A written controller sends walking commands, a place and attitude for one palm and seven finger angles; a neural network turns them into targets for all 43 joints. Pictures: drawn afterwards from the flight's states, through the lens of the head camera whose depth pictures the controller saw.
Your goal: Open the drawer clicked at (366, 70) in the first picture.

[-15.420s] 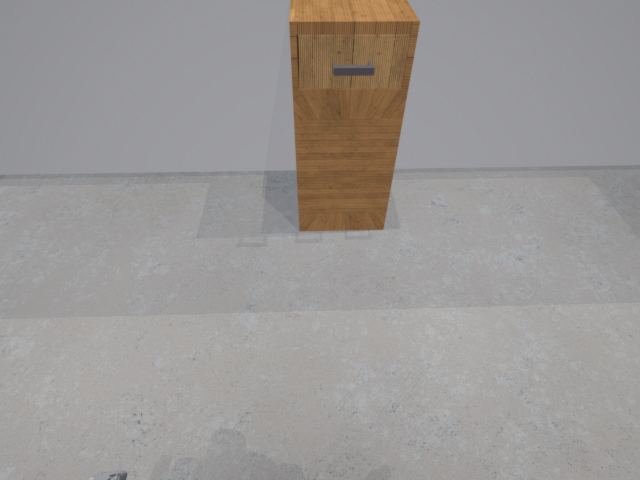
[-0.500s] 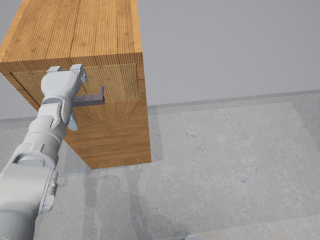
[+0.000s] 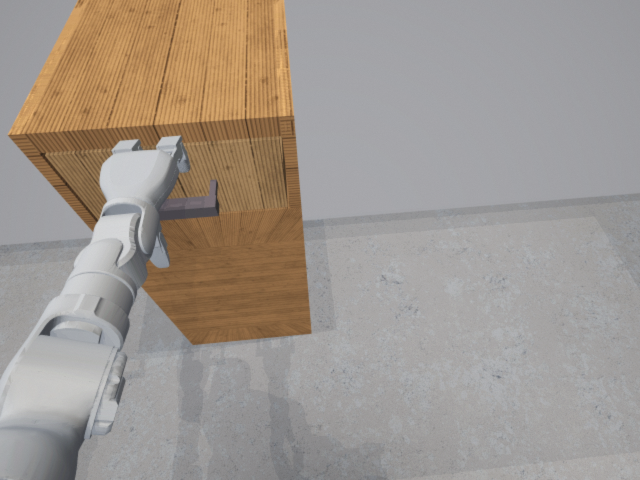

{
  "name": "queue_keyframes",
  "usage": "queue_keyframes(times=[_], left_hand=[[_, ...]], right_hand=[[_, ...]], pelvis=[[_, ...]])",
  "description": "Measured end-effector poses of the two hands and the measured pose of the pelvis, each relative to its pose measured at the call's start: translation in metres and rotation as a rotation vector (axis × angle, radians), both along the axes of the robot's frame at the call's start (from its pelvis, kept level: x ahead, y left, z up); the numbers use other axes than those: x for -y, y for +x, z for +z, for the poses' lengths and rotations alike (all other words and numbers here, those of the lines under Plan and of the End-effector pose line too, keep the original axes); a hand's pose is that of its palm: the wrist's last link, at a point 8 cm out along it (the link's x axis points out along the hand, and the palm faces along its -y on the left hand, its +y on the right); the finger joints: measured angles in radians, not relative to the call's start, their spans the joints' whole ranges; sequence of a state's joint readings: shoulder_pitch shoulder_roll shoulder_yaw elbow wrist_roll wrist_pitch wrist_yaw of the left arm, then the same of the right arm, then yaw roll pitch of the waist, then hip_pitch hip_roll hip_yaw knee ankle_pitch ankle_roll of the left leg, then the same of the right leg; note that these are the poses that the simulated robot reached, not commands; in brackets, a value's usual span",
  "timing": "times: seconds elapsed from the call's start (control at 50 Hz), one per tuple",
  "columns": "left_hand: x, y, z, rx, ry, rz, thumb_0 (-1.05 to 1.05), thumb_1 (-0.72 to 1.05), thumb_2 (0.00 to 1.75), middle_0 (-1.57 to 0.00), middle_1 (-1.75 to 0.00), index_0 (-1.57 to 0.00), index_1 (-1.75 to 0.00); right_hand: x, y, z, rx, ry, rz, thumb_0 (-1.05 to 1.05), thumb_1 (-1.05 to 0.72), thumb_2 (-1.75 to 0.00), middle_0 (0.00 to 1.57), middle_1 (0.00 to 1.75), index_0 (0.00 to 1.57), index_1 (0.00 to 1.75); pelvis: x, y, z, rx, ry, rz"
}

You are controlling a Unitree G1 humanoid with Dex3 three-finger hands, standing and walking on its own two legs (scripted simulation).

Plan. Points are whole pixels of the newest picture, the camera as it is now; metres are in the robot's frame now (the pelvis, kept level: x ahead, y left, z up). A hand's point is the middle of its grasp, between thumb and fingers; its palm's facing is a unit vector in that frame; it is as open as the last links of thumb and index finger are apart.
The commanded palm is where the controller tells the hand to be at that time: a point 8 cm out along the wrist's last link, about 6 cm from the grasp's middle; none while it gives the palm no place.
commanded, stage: lower the fingers behind the handle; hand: left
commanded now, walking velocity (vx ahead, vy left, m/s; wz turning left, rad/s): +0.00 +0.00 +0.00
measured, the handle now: (178, 198) +0.53 +0.21 -0.01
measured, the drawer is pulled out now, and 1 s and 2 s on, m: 0.00 0.00 0.00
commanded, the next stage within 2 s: close the thumb around the handle in 1.52 s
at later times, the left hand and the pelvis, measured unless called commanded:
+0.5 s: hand (162, 223) +0.47 +0.22 +0.01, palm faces -0.09 -0.01 -1.00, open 13.8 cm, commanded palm +0.45 +0.22 +0.07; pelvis -0.01 -0.01 -0.01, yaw +0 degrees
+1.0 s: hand (175, 230) +0.48 +0.21 -0.02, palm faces -0.07 -0.03 -1.00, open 13.8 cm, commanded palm +0.46 +0.21 +0.03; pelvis -0.01 +0.01 -0.03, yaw +0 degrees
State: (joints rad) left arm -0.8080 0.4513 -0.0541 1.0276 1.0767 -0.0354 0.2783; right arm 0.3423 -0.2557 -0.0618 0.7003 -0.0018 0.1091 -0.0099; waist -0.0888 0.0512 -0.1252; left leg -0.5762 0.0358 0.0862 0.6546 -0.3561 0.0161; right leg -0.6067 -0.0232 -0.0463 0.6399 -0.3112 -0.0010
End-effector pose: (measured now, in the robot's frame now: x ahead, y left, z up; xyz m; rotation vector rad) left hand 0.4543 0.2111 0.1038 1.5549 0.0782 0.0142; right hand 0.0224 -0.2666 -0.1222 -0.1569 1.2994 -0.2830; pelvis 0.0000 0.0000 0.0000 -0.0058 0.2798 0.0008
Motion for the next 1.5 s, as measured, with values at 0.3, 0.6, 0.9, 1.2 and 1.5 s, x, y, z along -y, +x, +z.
queue_keyframes(times=[0.3,0.6,0.9,1.2,1.5], left_hand=[[0.0,-0.011,-0.021,-0.013,0.005,-0.015,0.0,-0.49,0.3,-0.32,-1.2,-0.32,-1.2],[-0.002,-0.002,-0.043,-0.037,-0.005,-0.019,0.0,-0.49,0.3,-0.32,-1.2,-0.32,-1.2],[-0.002,0.005,-0.068,-0.04,-0.003,-0.006,0.0,-0.49,0.3,-0.32,-1.2,-0.32,-1.2],[0.0,0.003,-0.078,-0.009,-0.006,-0.009,0.0,-0.49,0.3,-0.3,-1.2,-0.32,-1.2],[0.001,-0.001,-0.075,-0.025,-0.008,-0.008,0.0,-0.49,0.3,-0.3,-1.2,-0.32,-1.2]], right_hand=[[0.017,-0.008,-0.001,-0.013,-0.037,0.011,0.0,-0.9,-0.9,0.21,0.3,0.2,0.3],[0.014,-0.043,-0.005,-0.091,-0.048,-0.025,0.0,-0.9,-0.9,0.21,0.3,0.2,0.3],[-0.003,-0.054,-0.014,-0.128,-0.029,-0.032,0.0,-0.9,-0.9,0.21,0.3,0.2,0.3],[-0.008,-0.048,-0.022,-0.123,-0.019,-0.021,0.0,-0.9,-0.9,0.21,0.3,0.2,0.3],[-0.002,-0.047,-0.022,-0.113,-0.028,-0.02,0.0,-0.9,-0.9,0.21,0.3,0.2,0.3]], pelvis=[[0.009,-0.008,-0.005,-0.016,0.002,0.013],[0.005,-0.012,-0.013,-0.063,-0.004,0.005],[-0.005,-0.013,-0.022,-0.104,-0.014,0.003],[-0.008,-0.013,-0.03,-0.12,-0.019,0.0],[-0.005,-0.014,-0.029,-0.112,-0.017,0.001]])
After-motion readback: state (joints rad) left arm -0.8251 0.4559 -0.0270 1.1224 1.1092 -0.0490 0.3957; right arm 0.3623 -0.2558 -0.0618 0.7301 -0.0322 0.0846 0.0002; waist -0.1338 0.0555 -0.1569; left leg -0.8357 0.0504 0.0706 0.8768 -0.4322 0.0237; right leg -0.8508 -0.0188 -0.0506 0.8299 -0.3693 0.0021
